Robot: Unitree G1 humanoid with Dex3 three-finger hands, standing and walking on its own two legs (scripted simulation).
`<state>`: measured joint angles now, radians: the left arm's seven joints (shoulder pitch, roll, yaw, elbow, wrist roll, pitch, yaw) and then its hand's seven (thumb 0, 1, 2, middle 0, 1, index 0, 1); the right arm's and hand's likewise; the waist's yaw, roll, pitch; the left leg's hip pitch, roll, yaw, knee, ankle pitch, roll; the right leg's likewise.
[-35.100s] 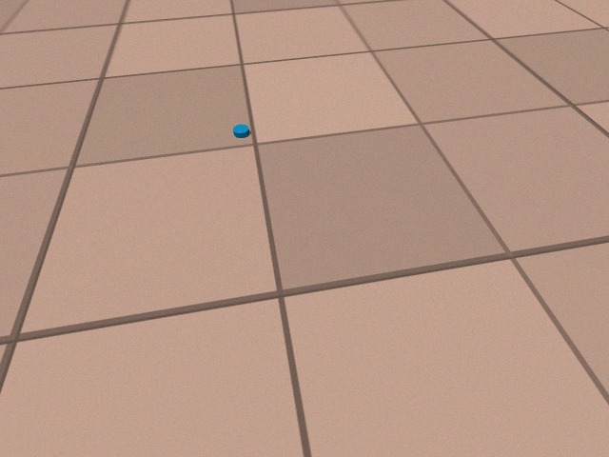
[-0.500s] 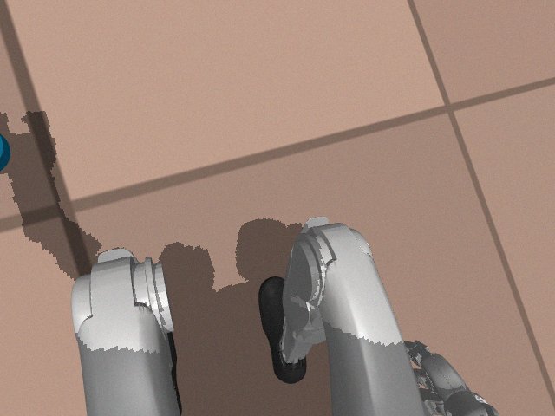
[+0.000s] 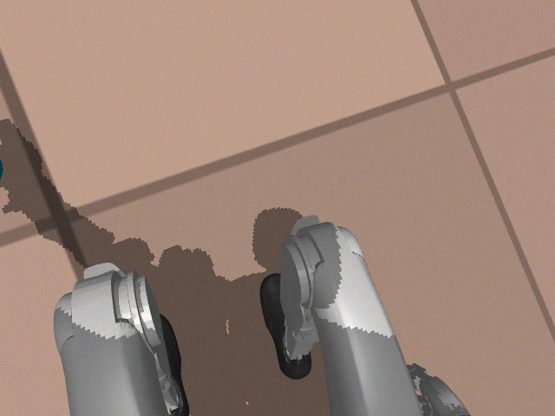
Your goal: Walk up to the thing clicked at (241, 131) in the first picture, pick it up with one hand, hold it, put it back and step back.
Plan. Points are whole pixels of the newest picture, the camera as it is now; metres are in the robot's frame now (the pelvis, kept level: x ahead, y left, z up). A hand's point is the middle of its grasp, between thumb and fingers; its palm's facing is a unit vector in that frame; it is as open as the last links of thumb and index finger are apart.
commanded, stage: approach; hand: left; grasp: from above
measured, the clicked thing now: out of the picture +0.49 +0.40 -0.32
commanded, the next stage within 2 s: home in 0.36 s
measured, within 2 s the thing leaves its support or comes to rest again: neither
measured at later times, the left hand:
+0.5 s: hand out of the picture +0.44 +0.39 -0.24, palm faces -0.32 -0.13 -0.94, open 13.4 cm
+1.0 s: hand out of the picture +0.45 +0.40 -0.21, palm faces -0.58 -0.21 -0.79, open 13.3 cm
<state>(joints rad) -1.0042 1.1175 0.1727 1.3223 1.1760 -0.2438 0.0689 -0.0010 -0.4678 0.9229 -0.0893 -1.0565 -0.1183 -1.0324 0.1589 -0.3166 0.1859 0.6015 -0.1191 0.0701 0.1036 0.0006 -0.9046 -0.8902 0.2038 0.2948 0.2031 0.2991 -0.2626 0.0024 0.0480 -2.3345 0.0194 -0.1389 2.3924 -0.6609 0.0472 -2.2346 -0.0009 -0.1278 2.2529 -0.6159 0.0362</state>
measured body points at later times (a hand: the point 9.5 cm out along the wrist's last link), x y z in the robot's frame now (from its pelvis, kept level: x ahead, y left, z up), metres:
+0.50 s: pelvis +0.00 +0.01 -0.03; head +0.25 +0.16 +0.30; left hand +0.46 +0.39 -0.18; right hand +0.11 -0.27 -0.09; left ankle +0.08 +0.11 -0.30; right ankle +0.12 -0.12 -0.30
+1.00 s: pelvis +0.00 +0.00 -0.02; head +0.30 +0.09 +0.31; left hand +0.48 +0.40 -0.16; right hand +0.05 -0.27 -0.10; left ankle +0.08 +0.11 -0.30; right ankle +0.12 -0.12 -0.30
